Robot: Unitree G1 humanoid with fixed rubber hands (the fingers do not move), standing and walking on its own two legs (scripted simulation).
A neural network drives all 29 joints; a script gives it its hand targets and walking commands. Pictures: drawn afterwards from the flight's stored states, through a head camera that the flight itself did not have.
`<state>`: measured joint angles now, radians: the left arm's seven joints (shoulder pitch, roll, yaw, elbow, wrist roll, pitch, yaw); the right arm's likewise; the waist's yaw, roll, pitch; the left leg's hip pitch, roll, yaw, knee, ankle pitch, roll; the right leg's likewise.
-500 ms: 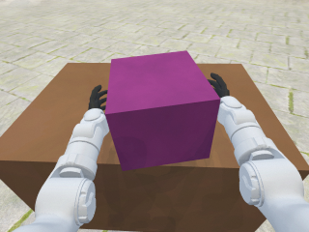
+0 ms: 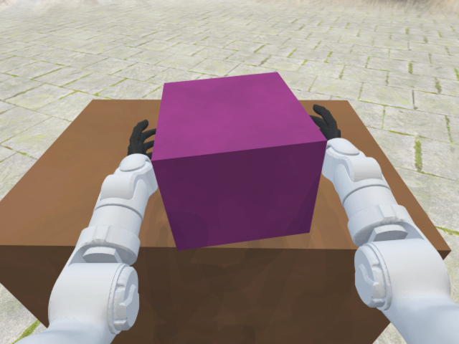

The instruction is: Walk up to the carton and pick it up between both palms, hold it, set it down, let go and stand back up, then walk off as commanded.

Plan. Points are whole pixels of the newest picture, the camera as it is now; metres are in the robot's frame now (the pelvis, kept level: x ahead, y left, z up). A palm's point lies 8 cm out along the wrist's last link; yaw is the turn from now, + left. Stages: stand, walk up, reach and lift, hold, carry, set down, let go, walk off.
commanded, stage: reach and lift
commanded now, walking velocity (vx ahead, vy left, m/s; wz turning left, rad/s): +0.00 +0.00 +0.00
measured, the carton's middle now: (232, 152) +0.45 +0.03 +0.15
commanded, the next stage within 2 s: hold in 0.54 s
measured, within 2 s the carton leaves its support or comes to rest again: neither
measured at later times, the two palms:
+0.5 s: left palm (141, 145) +0.40 +0.18 +0.20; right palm (334, 139) +0.42 -0.15 +0.21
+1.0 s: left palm (140, 142) +0.39 +0.18 +0.22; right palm (340, 138) +0.40 -0.16 +0.22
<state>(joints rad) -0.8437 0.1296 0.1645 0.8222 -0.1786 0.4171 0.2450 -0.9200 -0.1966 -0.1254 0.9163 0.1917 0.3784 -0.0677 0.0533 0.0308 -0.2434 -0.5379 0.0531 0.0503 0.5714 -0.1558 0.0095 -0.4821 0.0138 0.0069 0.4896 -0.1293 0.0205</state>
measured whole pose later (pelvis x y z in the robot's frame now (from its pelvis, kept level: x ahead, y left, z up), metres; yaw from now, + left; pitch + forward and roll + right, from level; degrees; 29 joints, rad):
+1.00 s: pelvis +0.01 +0.00 +0.01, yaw +0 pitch +3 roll -2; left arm -0.81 0.13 0.16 0.61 -0.07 0.59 0.20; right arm -0.83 -0.18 -0.13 0.68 0.22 0.51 -0.12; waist 0.02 0.03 -0.22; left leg -0.42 0.05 0.05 0.53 -0.16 0.01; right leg -0.36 0.02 0.01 0.44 -0.13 0.02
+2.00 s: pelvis +0.01 +0.00 +0.01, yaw +0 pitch +2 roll -2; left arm -0.80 0.13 0.16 0.58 -0.04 0.62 0.18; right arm -0.83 -0.17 -0.13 0.66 0.22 0.54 -0.13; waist 0.02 0.03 -0.23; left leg -0.41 0.05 0.05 0.53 -0.16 0.01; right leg -0.35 0.02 0.01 0.44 -0.13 0.02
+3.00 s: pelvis +0.01 +0.00 +0.01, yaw +0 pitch +2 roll -2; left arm -0.79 0.13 0.16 0.56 -0.03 0.64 0.18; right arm -0.82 -0.17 -0.13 0.65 0.23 0.54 -0.13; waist 0.02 0.03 -0.23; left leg -0.41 0.05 0.05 0.53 -0.16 0.01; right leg -0.35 0.02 0.01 0.44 -0.13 0.02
